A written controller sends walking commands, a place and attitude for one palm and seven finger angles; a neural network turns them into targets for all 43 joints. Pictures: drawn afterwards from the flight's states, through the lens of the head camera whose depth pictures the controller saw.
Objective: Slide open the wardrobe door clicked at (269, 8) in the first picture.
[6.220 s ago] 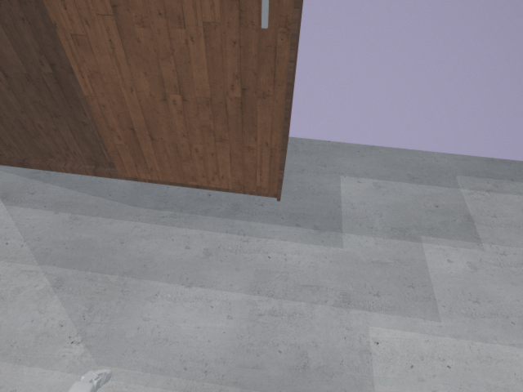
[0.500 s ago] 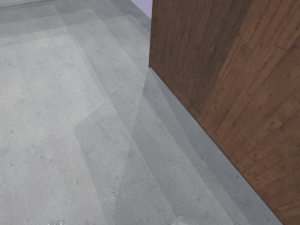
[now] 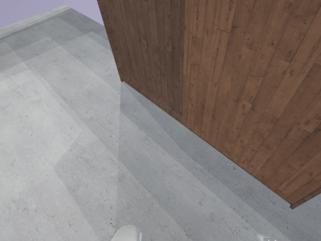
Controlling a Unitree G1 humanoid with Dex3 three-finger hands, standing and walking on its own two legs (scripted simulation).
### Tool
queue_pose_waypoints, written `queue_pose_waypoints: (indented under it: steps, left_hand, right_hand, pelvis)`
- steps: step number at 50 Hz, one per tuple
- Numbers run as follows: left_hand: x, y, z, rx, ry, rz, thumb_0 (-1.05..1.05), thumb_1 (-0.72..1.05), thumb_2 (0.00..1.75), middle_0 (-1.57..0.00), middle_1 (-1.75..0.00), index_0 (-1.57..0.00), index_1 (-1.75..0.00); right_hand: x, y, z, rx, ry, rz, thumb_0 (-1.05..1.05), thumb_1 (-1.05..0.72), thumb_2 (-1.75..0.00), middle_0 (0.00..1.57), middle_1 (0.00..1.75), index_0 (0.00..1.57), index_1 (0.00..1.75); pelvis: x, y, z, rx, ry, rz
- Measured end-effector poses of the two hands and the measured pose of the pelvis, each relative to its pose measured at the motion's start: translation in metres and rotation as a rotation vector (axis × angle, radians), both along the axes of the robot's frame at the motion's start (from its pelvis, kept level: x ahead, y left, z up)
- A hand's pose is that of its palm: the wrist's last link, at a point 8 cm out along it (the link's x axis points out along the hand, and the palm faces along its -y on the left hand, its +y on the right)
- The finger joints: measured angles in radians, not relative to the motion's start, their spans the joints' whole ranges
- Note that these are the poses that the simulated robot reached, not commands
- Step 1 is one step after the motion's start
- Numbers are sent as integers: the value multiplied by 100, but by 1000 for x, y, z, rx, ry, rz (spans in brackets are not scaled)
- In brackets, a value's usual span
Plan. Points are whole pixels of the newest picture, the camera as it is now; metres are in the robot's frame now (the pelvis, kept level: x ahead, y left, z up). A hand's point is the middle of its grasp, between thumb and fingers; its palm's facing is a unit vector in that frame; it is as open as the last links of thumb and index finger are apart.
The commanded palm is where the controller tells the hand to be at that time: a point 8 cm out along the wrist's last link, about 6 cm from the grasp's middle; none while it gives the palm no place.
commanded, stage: turn to face it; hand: right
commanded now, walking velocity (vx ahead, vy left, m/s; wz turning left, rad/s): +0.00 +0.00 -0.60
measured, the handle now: out of the picture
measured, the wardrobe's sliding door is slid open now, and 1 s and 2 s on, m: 0.00 0.00 0.00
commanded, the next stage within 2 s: take the last steps up to it in 1.08 s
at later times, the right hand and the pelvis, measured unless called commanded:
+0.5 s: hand out of the picture +0.05 -0.15 -0.14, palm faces +0.26 +0.92 -0.29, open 7.4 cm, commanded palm none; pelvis -0.02 +0.07 -0.01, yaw -18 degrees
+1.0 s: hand out of the picture -0.17 -0.19 -0.19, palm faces +0.58 +0.78 -0.23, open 7.4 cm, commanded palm none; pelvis -0.07 +0.01 +0.00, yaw -33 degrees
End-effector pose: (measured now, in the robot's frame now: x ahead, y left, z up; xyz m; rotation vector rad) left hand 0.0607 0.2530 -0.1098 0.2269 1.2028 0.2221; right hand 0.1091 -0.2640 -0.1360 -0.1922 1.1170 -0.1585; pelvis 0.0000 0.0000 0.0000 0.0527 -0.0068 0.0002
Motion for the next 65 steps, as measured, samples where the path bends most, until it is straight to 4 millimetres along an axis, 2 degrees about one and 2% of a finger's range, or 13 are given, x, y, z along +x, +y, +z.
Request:
queue_pose_waypoints:
  steps: [9,14,18,23,28,31,34,41,45,50,55,59,65]
  left_hand:
    - [-52,15,-16,-22,152,14,0,91,89,-20,-30,-20,-30]
    - [-62,36,-27,-40,209,-13,1,91,89,-20,-30,-20,-30]
    - [-50,57,-43,-62,200,-48,1,91,89,-20,-30,-20,-30]
    - [-14,72,-43,-66,148,-138,1,91,89,-20,-30,-20,-30]
    - [23,72,-39,-53,119,-249,1,91,89,-19,-30,-20,-30]
    - [47,62,-36,-37,105,-321,1,91,89,-19,-30,-19,-30]
    - [73,42,-30,-21,77,-398,1,91,89,-19,-30,-19,-30]
    - [125,-40,-19,13,-58,-593,1,91,90,-19,-30,-19,-30]
    - [128,-82,-5,5,-109,-666,0,91,89,-19,-30,-20,-30]
    - [110,-109,5,-14,-107,-692,0,91,89,-20,-30,-20,-30]
    - [83,-114,1,-41,-65,-685,0,91,89,-20,-30,-20,-30]
    - [60,-101,-8,-48,-14,-654,0,91,89,-20,-30,-20,-30]
    - [27,-61,-22,-41,77,-603,0,92,89,-20,-30,-20,-30]
  right_hand:
    - [21,21,14,-8,-77,-23,1,-91,-90,20,29,20,30]
    - [17,42,24,-22,-116,-54,1,-91,-90,20,29,20,30]
    - [-4,56,26,-59,-136,-95,0,-91,-89,20,29,20,30]
    - [-57,68,31,-75,-74,-182,0,-91,-89,20,29,21,30]
    - [-111,74,27,-65,-29,-299,1,-90,-89,20,29,21,30]
    - [-148,76,19,-50,13,-371,1,-90,-89,20,29,21,30]
    - [-188,76,9,-27,75,-437,1,-90,-89,20,29,21,30]
    - [-285,63,-27,45,227,-587,1,-90,-89,20,29,21,30]
    - [-316,53,-32,69,296,-640,1,-91,-89,20,29,20,30]
    - [-315,40,-20,81,244,-661,1,-91,-90,20,29,20,30]
    - [-298,28,-12,67,151,-666,1,-91,-90,20,29,20,30]
    - [-282,25,-8,51,92,-665,1,-91,-90,20,29,20,30]
    - [-258,33,1,33,41,-635,0,-91,-90,20,29,20,30]
  pelvis:
    - [-5,15,-1,-18,23,-103]
    - [-10,35,-4,-28,32,-164]
    - [-14,55,-12,-50,29,-196]
    - [-19,67,-6,-71,-4,-279]
    - [-23,70,-5,-81,-19,-363]
    - [-26,68,-6,-85,-18,-406]
    - [-32,62,-8,-83,-11,-446]
    - [-51,30,-23,-46,16,-528]
    - [-60,18,-18,-36,9,-542]
    - [-67,6,-4,-7,-4,-578]
    - [-73,2,0,-12,-13,-608]
    - [-75,5,0,-26,-14,-629]
    - [-74,17,-1,-44,-8,-648]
